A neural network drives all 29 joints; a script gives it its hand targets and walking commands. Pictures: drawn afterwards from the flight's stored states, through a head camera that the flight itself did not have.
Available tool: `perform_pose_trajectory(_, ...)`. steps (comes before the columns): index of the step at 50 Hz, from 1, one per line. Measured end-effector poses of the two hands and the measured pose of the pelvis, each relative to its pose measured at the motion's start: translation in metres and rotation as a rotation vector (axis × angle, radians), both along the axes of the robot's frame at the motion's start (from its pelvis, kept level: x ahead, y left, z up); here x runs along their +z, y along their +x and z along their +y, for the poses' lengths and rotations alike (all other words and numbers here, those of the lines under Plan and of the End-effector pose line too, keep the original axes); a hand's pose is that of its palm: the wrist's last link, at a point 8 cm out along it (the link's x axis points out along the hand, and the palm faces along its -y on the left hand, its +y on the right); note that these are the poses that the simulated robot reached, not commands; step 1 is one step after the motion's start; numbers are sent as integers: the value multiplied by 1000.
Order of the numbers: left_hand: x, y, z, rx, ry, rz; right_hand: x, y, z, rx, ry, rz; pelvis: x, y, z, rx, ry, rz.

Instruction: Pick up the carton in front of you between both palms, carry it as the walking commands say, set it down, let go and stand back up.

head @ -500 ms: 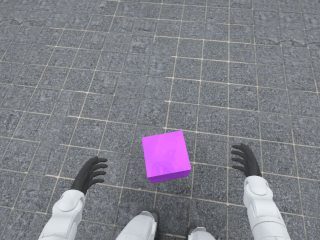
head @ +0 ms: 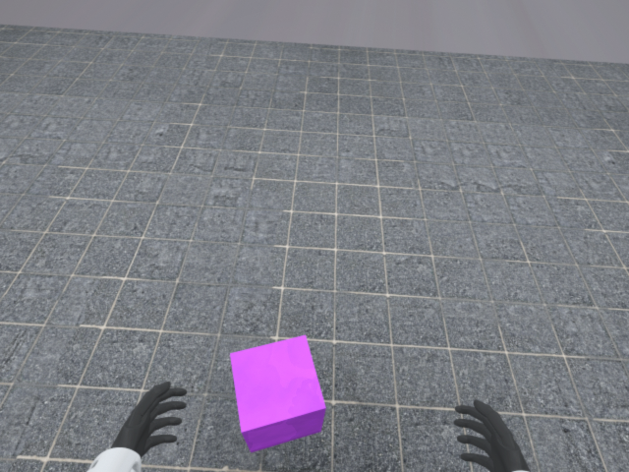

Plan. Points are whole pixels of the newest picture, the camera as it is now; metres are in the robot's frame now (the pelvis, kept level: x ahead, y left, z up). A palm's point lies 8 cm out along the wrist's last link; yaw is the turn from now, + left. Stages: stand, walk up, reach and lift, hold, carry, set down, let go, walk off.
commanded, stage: let go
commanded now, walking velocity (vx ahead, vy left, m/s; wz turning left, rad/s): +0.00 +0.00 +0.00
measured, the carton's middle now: (277, 394) +0.41 +0.10 -0.65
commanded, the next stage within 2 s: stand in 0.32 s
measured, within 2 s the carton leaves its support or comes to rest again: neither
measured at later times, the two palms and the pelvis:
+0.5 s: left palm out of the picture +0.12 +0.29 -0.10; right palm out of the picture +0.10 -0.23 -0.10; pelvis +0.01 +0.03 -0.01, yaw +2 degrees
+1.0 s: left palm out of the picture +0.07 +0.30 -0.14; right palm out of the picture +0.13 -0.20 -0.13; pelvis +0.04 +0.04 -0.02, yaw +4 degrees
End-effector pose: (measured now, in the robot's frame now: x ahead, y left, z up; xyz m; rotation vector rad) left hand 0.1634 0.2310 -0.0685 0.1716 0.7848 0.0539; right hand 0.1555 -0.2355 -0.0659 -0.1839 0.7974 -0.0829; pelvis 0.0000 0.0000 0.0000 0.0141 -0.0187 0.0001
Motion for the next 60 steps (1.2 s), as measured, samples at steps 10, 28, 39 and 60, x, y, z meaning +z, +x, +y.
perform_pose_trajectory(10,4,-5,19,37,62,19,-5,-4,13,-10,4,-17,-4,-6,9,9,-6,-36)
perform_pose_trajectory(28,-44,-55,62,81,110,119,-35,-53,9,-20,-120,195,-11,16,32,36,-5,83)
perform_pose_trajectory(39,-58,-61,72,146,111,206,-53,-29,31,-3,-91,225,-17,40,40,56,-13,97)
perform_pose_trajectory(60,-78,-132,72,219,93,451,-63,-53,30,-10,-121,361,-16,38,43,91,-25,59)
